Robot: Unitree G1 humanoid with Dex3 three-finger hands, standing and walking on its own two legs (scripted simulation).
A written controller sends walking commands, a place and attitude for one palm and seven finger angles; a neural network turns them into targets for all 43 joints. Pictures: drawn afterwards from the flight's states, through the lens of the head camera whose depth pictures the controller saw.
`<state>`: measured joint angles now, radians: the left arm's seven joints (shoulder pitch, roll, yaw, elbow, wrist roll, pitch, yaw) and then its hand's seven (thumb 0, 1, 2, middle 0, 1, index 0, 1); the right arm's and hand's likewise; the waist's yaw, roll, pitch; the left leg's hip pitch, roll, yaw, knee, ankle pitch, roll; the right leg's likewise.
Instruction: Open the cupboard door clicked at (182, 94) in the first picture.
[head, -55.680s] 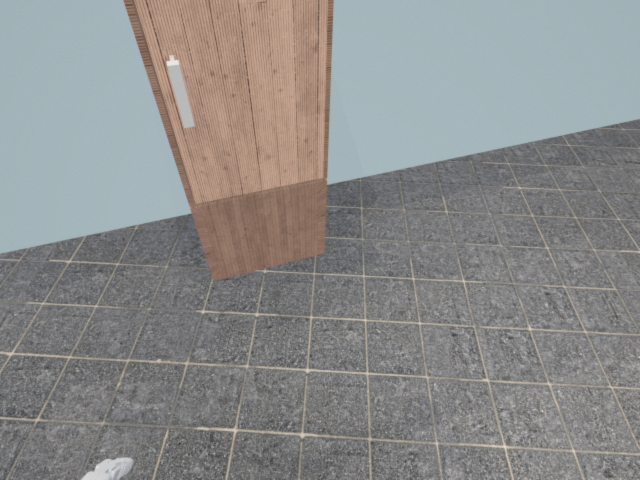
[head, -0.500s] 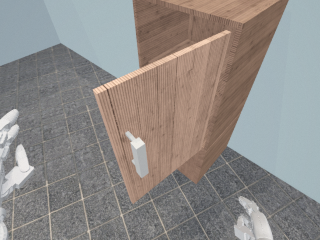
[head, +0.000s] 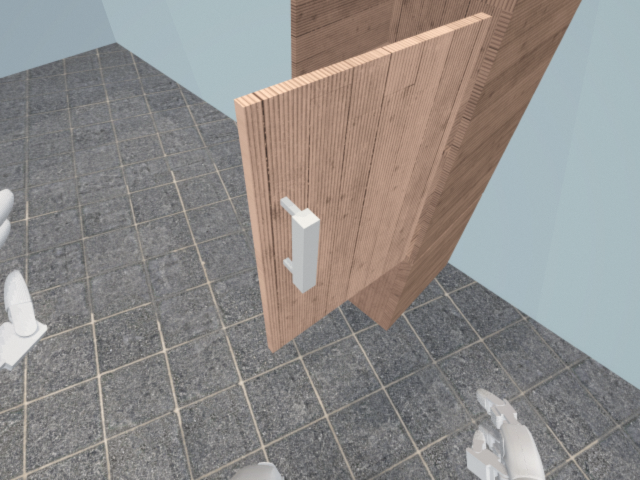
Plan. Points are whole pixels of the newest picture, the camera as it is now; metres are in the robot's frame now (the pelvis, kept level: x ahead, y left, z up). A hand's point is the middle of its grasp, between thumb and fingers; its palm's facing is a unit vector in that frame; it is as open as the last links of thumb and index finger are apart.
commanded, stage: step back with the hand held close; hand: left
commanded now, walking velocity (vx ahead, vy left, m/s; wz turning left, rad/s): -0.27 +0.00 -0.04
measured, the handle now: (296, 245) +0.42 +0.06 +0.04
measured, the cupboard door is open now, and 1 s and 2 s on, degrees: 82 82 82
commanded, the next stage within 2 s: stop stepping back and stand still in 0.42 s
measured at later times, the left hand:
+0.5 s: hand out of the picture +0.10 +0.25 +0.18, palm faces +0.45 -0.77 -0.45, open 7.4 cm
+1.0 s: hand out of the picture +0.03 +0.20 +0.18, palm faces +0.26 -0.80 -0.55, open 7.4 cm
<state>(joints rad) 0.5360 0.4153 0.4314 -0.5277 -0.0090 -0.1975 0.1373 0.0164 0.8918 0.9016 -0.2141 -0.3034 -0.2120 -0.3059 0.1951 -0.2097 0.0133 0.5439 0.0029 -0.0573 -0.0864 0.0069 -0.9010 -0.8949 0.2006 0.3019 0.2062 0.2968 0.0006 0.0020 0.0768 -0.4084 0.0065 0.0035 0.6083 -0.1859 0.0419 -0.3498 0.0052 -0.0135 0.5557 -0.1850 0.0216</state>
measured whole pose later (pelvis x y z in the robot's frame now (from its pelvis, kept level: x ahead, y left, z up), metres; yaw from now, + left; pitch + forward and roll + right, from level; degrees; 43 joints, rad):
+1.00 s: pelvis -0.17 -0.03 +0.01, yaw -5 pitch -1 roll +1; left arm 0.68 0.45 0.42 -0.55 -0.03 -0.21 0.13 0.02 0.89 0.90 -0.22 -0.30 -0.22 -0.31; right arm 0.28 -0.23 -0.01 0.64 -0.01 -0.10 -0.06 0.01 -0.90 -0.90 0.20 0.30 0.20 0.30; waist -0.02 -0.02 0.00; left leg -0.42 0.00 0.02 0.77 -0.34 0.00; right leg -0.26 0.04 -0.06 0.52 -0.26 -0.09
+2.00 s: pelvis -0.20 +0.02 +0.01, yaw -2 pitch +1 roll +0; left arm 0.37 0.40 0.24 -0.07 0.01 -0.13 0.06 0.01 0.90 0.90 -0.20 -0.30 -0.20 -0.30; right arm 0.17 -0.27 0.00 0.73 0.00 -0.12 0.00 0.00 -0.90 -0.90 0.20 0.30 0.21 0.30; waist 0.01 0.06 0.01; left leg -0.28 0.00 0.05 0.53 -0.26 0.02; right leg -0.34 -0.04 -0.08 0.52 -0.20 -0.01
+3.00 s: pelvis -0.19 +0.00 +0.02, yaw -1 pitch -2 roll +0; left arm 0.14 0.21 0.02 1.13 0.01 -0.01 0.01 0.01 0.91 0.90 -0.20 -0.30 -0.20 -0.30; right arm 0.21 -0.22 0.00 1.12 -0.02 0.01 -0.02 0.00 -0.91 -0.89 0.20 0.30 0.20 0.30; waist -0.01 0.02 0.05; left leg -0.14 0.02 0.03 0.38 -0.21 -0.01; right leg -0.20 -0.01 -0.10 0.39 -0.16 -0.04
